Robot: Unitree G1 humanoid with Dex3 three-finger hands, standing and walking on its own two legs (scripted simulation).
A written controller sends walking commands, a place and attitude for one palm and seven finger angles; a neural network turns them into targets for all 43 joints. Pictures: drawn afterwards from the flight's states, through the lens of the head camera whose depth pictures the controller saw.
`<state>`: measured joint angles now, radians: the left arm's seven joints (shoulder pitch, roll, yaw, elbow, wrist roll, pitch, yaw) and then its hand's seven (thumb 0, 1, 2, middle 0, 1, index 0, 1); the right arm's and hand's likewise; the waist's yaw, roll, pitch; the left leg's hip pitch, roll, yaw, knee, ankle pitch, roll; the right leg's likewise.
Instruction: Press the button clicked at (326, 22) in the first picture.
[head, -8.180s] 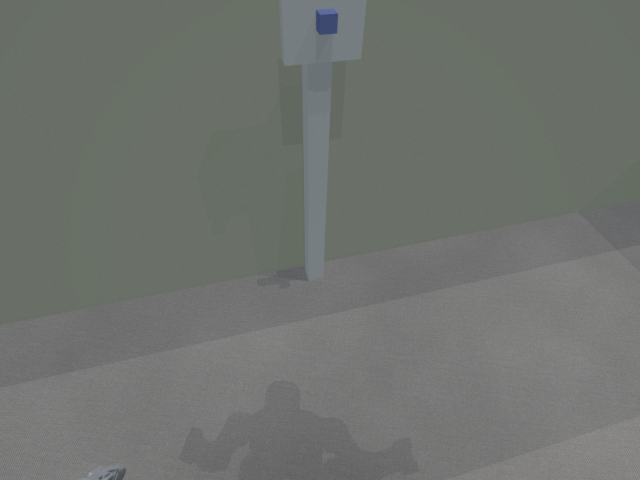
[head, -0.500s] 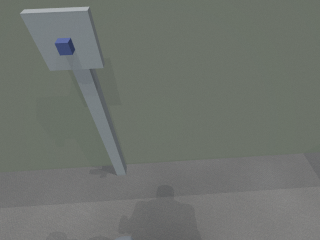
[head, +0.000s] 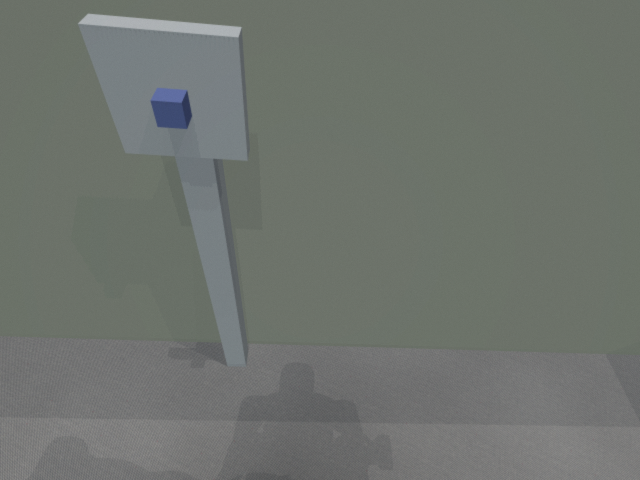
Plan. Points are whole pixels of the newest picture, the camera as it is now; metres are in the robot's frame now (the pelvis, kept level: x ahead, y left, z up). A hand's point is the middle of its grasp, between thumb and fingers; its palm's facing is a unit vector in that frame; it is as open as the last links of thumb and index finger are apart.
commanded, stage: come to a stop and stand still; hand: left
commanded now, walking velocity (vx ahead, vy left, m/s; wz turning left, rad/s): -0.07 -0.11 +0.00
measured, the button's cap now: (172, 107) +0.50 +0.25 +0.19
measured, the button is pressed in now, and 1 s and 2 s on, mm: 0 0 0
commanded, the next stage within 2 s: look again from close up in 0.82 s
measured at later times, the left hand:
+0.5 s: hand out of the picture -0.02 +0.10 -0.17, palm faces +0.03 -0.97 -0.23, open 7.3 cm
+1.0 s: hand out of the picture -0.09 +0.08 -0.18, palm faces +0.02 -0.99 -0.15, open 7.4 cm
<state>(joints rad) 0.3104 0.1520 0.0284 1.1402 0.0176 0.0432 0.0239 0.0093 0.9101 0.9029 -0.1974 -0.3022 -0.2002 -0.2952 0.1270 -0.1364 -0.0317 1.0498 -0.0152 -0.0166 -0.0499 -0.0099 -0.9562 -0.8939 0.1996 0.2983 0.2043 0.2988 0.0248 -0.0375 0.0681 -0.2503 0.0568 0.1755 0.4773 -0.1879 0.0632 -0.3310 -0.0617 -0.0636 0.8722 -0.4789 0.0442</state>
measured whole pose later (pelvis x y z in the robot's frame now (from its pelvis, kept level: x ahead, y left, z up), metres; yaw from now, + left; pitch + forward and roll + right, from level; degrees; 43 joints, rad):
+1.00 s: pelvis -0.08 -0.08 +0.00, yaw +0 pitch -1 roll +0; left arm 0.33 0.12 0.00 1.10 0.02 0.00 0.02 0.01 0.91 0.90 -0.20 -0.30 -0.20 -0.30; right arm 0.33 -0.13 -0.01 1.06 -0.03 0.01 -0.02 0.01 -0.92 -0.89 0.20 0.30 0.20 0.30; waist -0.01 0.00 0.02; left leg -0.22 0.04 0.05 0.50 -0.26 -0.02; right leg -0.27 -0.01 -0.10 0.48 -0.20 -0.04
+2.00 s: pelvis -0.02 -0.03 +0.00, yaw +3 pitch -1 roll +0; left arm 0.32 0.17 0.00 1.08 0.02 0.03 0.00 0.01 0.91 0.90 -0.20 -0.30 -0.20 -0.30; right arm 0.37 -0.16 0.00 1.08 -0.03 -0.03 -0.01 0.01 -0.91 -0.89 0.20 0.30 0.20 0.30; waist -0.01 -0.02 0.04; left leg -0.13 -0.02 0.08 0.50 -0.35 0.06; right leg -0.36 -0.07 -0.09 0.89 -0.47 -0.01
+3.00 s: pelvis +0.03 +0.00 -0.01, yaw +4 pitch -2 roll -1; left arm 0.32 0.18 0.00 0.97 0.02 0.01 0.04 0.01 0.91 0.90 -0.20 -0.30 -0.20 -0.30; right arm 0.31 -0.19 -0.02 0.97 -0.03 0.03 0.01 0.01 -0.92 -0.89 0.20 0.30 0.20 0.30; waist -0.02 0.02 -0.01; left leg -0.35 0.03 0.09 0.59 -0.22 0.04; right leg -0.27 -0.02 -0.05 0.60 -0.32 -0.01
